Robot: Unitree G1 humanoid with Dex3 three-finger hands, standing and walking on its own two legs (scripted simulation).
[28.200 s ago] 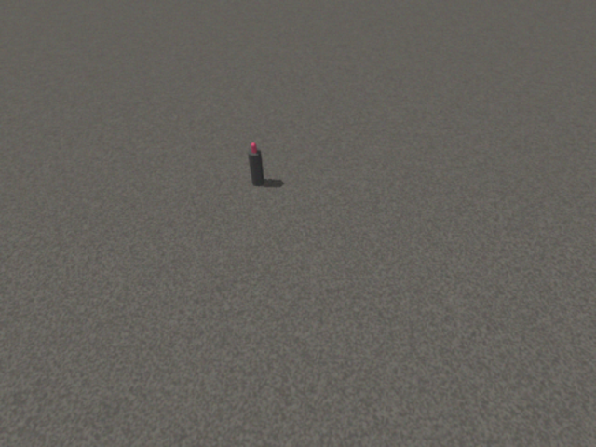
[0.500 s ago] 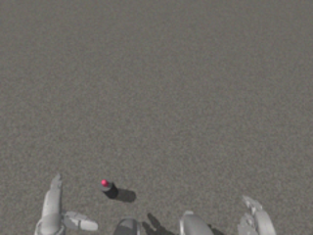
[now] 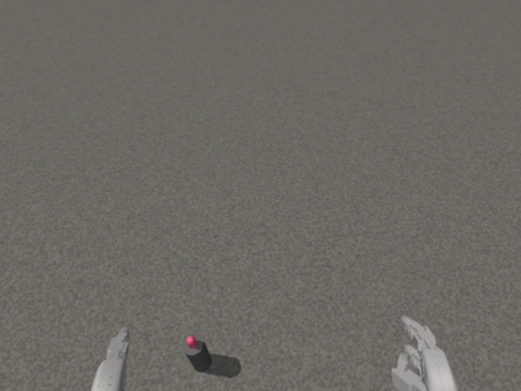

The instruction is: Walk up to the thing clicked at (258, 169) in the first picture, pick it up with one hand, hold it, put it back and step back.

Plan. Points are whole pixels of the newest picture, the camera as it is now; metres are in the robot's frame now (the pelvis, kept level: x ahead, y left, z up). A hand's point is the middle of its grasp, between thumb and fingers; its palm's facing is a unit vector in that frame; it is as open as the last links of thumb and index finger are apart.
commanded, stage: home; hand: left
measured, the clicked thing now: (196, 351) +0.37 +0.23 -0.60
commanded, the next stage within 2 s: stand in 1.52 s
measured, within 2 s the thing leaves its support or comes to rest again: neither
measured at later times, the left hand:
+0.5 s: hand (158, 388) +0.17 +0.17 -0.06, palm faces +0.09 -0.95 -0.29, open 17.5 cm
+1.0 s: hand out of the picture +0.16 +0.18 -0.06, palm faces +0.09 -0.96 -0.28, open 17.6 cm
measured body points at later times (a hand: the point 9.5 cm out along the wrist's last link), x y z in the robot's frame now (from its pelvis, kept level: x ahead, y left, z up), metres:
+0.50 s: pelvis +0.00 -0.01 +0.00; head +0.02 +0.00 +0.45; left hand +0.16 +0.22 -0.04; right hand +0.15 -0.24 -0.07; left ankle -0.01 +0.11 -0.69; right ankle +0.02 -0.12 -0.69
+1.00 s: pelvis -0.01 +0.00 +0.00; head +0.01 +0.00 +0.45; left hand +0.15 +0.23 -0.04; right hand +0.16 -0.24 -0.07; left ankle -0.01 +0.11 -0.69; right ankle +0.02 -0.12 -0.69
